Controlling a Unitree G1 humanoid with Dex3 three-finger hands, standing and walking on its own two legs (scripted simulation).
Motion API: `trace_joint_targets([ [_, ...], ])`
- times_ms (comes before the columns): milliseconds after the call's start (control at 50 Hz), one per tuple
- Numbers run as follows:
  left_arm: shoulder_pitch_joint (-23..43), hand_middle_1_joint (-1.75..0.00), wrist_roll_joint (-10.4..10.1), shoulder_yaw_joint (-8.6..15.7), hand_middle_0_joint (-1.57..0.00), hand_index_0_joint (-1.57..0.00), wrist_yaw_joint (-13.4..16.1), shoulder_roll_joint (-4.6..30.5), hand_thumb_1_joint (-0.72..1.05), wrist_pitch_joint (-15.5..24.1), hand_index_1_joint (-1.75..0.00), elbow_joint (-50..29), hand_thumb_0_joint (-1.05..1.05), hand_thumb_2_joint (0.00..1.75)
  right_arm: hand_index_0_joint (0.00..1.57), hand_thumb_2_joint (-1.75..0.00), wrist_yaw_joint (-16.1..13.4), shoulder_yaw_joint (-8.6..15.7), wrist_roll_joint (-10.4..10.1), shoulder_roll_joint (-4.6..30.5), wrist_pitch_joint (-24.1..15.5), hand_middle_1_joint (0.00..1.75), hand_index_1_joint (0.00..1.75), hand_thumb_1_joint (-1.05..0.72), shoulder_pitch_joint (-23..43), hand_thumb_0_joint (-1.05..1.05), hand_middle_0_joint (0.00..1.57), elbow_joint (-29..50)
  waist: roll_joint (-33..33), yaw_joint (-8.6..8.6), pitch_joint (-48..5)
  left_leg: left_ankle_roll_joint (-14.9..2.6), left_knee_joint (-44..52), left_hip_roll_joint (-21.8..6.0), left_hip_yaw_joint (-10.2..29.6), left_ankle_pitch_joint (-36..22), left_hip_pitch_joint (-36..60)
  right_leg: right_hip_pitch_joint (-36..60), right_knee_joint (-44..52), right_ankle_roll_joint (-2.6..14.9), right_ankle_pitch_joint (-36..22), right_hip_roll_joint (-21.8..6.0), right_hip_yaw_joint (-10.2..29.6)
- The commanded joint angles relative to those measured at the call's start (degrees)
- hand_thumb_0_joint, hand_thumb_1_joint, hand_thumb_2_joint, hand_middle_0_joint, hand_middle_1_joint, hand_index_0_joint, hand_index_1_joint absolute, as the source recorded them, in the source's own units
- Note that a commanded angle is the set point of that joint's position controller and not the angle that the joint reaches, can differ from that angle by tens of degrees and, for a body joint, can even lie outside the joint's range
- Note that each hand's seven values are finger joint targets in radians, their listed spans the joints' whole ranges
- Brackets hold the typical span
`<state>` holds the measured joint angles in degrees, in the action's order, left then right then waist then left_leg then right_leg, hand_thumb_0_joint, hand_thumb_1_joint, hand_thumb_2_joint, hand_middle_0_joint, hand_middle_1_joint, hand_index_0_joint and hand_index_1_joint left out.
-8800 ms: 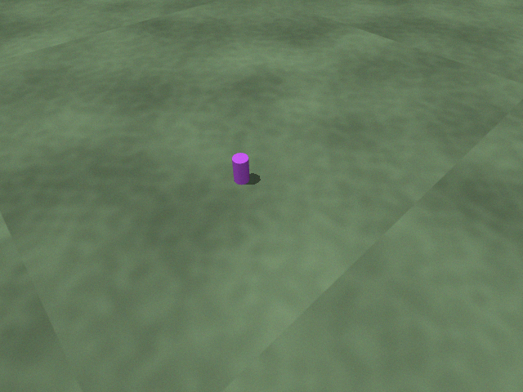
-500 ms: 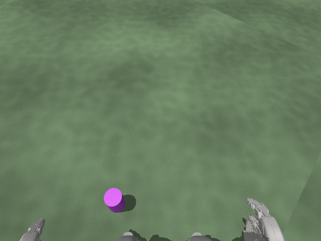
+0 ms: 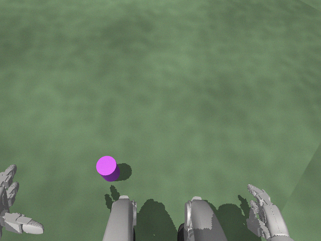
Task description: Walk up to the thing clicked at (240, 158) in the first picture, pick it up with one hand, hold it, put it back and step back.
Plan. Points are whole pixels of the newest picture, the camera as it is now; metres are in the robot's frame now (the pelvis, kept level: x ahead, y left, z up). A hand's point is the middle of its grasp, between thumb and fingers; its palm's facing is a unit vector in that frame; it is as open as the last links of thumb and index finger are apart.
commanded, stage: go down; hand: left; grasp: from the side
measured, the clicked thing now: (109, 169) +0.41 +0.23 -0.53
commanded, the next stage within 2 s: approach in 1.70 s
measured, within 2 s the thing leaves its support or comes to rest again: neither
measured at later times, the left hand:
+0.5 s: hand (28, 178) +0.30 +0.38 -0.16, palm faces +0.20 -0.96 -0.18, open 17.1 cm
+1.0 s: hand (30, 172) +0.32 +0.40 -0.20, palm faces +0.21 -0.97 -0.13, open 17.3 cm
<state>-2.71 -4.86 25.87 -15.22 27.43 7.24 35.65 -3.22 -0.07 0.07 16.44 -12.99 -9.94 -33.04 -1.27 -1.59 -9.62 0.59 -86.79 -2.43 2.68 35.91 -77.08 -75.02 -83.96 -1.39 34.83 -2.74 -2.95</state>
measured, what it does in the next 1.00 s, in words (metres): lowers itself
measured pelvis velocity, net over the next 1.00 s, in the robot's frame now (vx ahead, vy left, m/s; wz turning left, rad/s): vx -0.05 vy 0.00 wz -0.07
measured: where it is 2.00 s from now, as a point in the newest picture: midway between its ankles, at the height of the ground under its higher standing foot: outside the picture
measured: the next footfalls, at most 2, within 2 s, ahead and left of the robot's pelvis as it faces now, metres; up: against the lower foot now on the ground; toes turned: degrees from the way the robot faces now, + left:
none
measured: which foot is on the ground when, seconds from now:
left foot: down 0.00-1.00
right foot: down 0.00-1.00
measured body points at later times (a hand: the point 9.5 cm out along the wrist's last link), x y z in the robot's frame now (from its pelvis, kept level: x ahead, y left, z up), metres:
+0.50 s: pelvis -0.04 +0.00 -0.12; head +0.15 +0.04 +0.28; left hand +0.28 +0.43 -0.15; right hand +0.12 -0.27 -0.23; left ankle +0.04 +0.12 -0.57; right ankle +0.04 -0.14 -0.57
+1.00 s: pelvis -0.05 +0.00 -0.19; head +0.15 +0.05 +0.20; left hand +0.30 +0.45 -0.19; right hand +0.10 -0.28 -0.30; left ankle +0.04 +0.12 -0.57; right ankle +0.04 -0.14 -0.57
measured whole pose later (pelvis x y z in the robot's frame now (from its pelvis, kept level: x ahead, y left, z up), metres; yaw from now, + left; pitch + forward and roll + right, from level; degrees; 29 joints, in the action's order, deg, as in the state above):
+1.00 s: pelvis -0.05 +0.00 -0.19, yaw -4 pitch +32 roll -7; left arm 27.6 -10.4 47.3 -37.6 47.7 21.6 59.4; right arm -2.3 -5.2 2.2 20.2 -10.7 -4.8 -39.4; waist -1.8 -3.1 -6.2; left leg 1.1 -124.0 -2.1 7.1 39.4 -117.0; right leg -113.7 -119.4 -1.0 37.7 -2.0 -4.1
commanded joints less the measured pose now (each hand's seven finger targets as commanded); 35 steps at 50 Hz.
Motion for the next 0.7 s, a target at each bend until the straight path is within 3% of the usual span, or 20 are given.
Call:
trace_joint_targets([
  [0,8.8,-0.12,-2.0,8.9,-0.07,-0.07,-3.8,18.6,-0.54,8.6,-0.11,-3.3,0.0,0.08,0.2,-0.9,-0.8,4.2,0.0,10.6,-1.6,0.3,0.3,-0.9,-1.7,0.0,0.2,5.2,10.2,1.84,-22.7,-0.51,9.2,0.9,1.7,-9.4,11.6,3.1,3.1,2.81,-8.0,1.6,1.5],
  [40,9.4,-0.11,-2.4,11.5,-0.06,-0.06,-4.8,21.2,-0.53,9.7,-0.11,-0.9,0.0,0.08,0.2,-0.9,-0.6,4.3,-0.1,11.2,-1.1,0.3,0.3,-0.9,-1.5,0.0,0.2,4.8,9.0,3.14,-25.3,-0.63,7.7,0.9,2.0,-9.0,10.4,2.3,1.6,2.88,-7.6,1.8,1.3],
  [100,11.6,-0.11,-3.5,13.4,-0.06,-0.06,-7.2,22.9,-0.5,11.2,-0.1,1.2,0.0,0.08,0.2,-0.9,-0.5,3.9,0.2,11.6,-0.4,0.3,0.3,-0.9,-2.4,0.0,0.2,3.2,8.3,2.74,-28.8,-1.12,2.8,1.5,0.9,-15.4,7.8,1.9,-0.9,3.1,-12.0,1.8,1.4],
  [120,12.5,-0.1,-3.5,15.0,-0.06,-0.05,-7.7,25.4,-0.5,11.8,-0.1,1.6,0.0,0.08,0.2,-0.9,-0.4,3.7,0.2,11.8,-0.3,0.3,0.3,-0.9,-1.9,0.0,0.2,3.0,8.1,3.67,-28.8,-1.31,2.0,1.5,0.6,-15.1,7.0,1.3,-1.4,3.13,-11.5,1.9,1.5],
  [180,17.8,-0.1,-4.1,16.2,-0.06,-0.05,-9.7,26.5,-0.48,13.8,-0.1,3.5,0.0,0.09,0.2,-0.9,-0.4,3.5,0.5,12.1,0.0,0.3,0.3,-0.9,-1.7,0.0,0.2,1.8,9.1,2.34,-29.9,-1.37,-1.1,1.3,0.9,-14.4,4.6,-2.8,-4.8,3.26,-10.8,2.1,1.0],
  [220,20.6,-0.11,-4.6,16.4,-0.06,-0.06,-10.6,26.8,-0.49,15.0,-0.1,6.2,0.0,0.08,0.2,-0.9,-0.5,3.2,0.4,12.1,0.1,0.3,0.3,-0.9,-1.5,0.0,0.2,1.2,6.9,1.37,-27.5,-1.67,-2.4,1.3,0.8,-9.8,0.3,-4.6,-5.0,3.04,-7.5,2.2,1.3],
  [240,22.5,-0.12,-4.7,17.5,-0.05,-0.06,-11.2,28.9,-0.47,15.7,-0.11,5.4,0.0,0.09,0.2,-0.9,-0.5,3.2,0.5,12.3,0.2,0.3,0.3,-0.89,-1.1,0.0,0.2,1.3,8.1,1.81,-27.3,-1.65,-2.7,1.2,0.8,-6.4,-0.9,-6.1,-5.4,3.04,-4.9,2.2,1.6],
  [260,23.7,-0.11,-4.7,17.0,-0.05,-0.06,-12.0,28.8,-0.46,16.2,-0.1,6.5,0.0,0.08,0.2,-0.9,-0.6,3.0,0.6,12.4,0.2,0.3,0.3,-0.89,-1.1,0.0,0.2,1.1,8.8,1.0,-27.3,-1.61,-3.1,1.2,1.1,-5.0,-1.6,-7.2,-6.1,3.01,-4.0,2.2,1.5],
  [340,27.1,-0.09,-5.3,18.2,-0.05,-0.06,-14.3,31.6,-0.43,17.4,-0.08,9.0,0.0,0.07,0.2,-0.9,-0.7,2.5,0.8,13.4,0.3,0.3,0.3,-0.89,-1.3,0.0,0.2,0.5,9.9,1.0,-28.1,-1.48,-4.9,1.0,1.4,-2.5,-3.0,-11.1,-8.7,3.06,-2.4,2.3,0.8],
  [400,28.7,-0.09,-5.9,20.2,-0.05,-0.06,-15.7,34.4,-0.47,17.8,-0.08,8.9,0.0,0.06,0.2,-0.9,-0.8,1.9,0.9,13.7,0.3,0.3,0.3,-0.9,-2.4,0.0,0.2,-0.3,9.8,1.47,-32.1,-1.48,-7.8,1.1,1.2,-5.9,-3.8,-10.4,-11.0,3.16,-4.6,2.4,0.3],
  [500,29.0,-0.07,-6.3,22.2,-0.05,-0.05,-17.3,36.8,-0.46,17.8,-0.06,11.2,0.0,0.05,0.2,-0.9,-0.8,1.4,0.9,14.9,0.7,0.3,0.3,-0.9,-1.2,0.0,0.2,-1.1,13.0,2.66,-30.2,-0.99,-8.5,0.6,2.8,-4.7,-4.2,-16.7,-15.7,3.56,-3.9,2.5,-1.2],
  [640,31.8,-0.06,-7.5,23.9,-0.05,-0.05,-19.5,38.7,-0.49,17.9,-0.05,13.0,0.0,0.05,0.2,-0.9,-0.5,0.8,1.2,15.2,0.7,0.3,0.3,-0.91,-1.9,0.0,0.2,-1.7,10.2,1.44,-30.0,-1.58,-13.6,0.8,1.6,-4.4,-10.3,-17.2,-18.1,3.28,-3.6,2.6,-1.2],
  [680,34.6,-0.05,-7.7,24.3,-0.05,-0.05,-20.3,40.8,-0.48,18.3,-0.05,11.0,0.0,0.04,0.2,-0.91,-0.5,0.7,1.4,15.5,0.8,0.3,0.3,-0.92,-1.7,0.0,0.2,-2.1,12.9,1.41,-30.6,-1.41,-14.4,0.7,1.6,-4.5,-9.9,-18.8,-19.6,3.39,-3.7,2.5,-1.3],
])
